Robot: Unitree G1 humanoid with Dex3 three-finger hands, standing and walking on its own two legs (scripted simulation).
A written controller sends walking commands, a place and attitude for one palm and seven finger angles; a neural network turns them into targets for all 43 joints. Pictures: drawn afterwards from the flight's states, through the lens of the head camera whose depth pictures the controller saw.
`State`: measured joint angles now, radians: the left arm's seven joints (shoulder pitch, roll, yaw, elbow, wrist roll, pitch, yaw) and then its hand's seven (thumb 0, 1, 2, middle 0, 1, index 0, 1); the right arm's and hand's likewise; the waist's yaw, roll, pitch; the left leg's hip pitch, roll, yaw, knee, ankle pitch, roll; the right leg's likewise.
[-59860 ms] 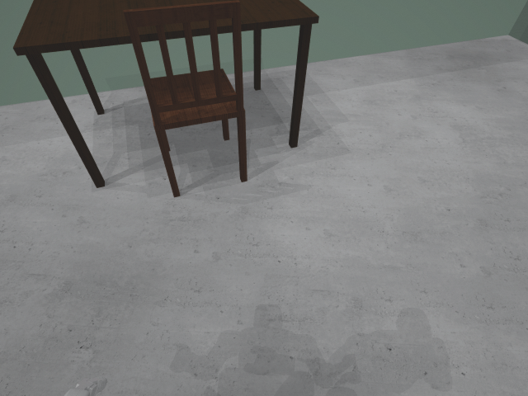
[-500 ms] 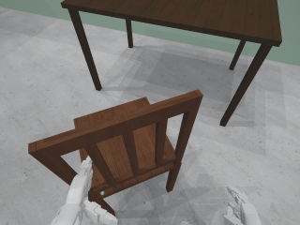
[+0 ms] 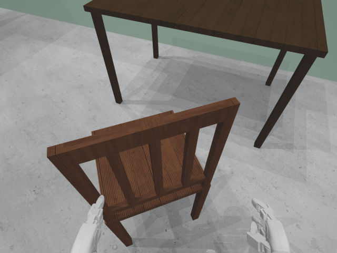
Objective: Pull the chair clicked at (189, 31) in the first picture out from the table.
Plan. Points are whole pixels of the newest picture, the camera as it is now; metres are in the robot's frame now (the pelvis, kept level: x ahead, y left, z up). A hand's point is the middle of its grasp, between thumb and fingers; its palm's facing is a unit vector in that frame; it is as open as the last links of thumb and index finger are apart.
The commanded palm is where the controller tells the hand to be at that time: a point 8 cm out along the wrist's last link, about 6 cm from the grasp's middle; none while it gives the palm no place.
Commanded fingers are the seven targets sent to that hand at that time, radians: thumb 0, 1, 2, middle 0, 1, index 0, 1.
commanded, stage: draw the hand back to the body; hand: left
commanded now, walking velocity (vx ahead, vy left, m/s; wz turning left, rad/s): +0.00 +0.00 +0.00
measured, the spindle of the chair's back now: (157, 170) +0.34 +0.04 -0.03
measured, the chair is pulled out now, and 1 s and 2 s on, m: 0.60 0.60 0.60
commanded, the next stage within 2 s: step back with the hand held close in 1.58 s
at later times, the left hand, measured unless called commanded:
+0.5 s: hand (92, 233) +0.16 +0.14 +0.08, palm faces -0.05 -1.00 -0.08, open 17.0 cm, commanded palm +0.13 +0.22 +0.11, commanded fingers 0.00 -0.33 0.31 -0.03 -0.05 -0.03 -0.05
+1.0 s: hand (38, 215) +0.18 +0.21 +0.14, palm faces +0.24 -0.85 -0.48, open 10.1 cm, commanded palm +0.15 +0.27 +0.20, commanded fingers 0.00 0.57 0.74 -0.16 -0.23 -0.16 -0.23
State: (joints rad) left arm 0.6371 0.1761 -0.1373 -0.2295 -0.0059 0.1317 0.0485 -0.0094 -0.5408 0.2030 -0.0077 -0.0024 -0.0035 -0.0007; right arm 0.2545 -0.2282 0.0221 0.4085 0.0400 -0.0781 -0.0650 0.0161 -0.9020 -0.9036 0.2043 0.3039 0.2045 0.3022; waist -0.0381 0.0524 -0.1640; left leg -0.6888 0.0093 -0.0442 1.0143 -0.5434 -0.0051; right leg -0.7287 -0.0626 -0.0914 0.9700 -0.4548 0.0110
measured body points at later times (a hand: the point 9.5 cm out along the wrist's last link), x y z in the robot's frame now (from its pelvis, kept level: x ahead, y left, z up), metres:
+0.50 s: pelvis -0.01 -0.01 +0.00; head +0.03 -0.02 +0.44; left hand +0.16 +0.20 +0.08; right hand +0.17 -0.24 -0.09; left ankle -0.03 +0.12 -0.68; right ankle +0.01 -0.13 -0.68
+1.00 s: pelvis +0.01 -0.02 +0.05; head +0.00 -0.05 +0.50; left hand +0.16 +0.26 +0.17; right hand +0.20 -0.24 -0.03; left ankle -0.03 +0.12 -0.68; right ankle +0.01 -0.13 -0.68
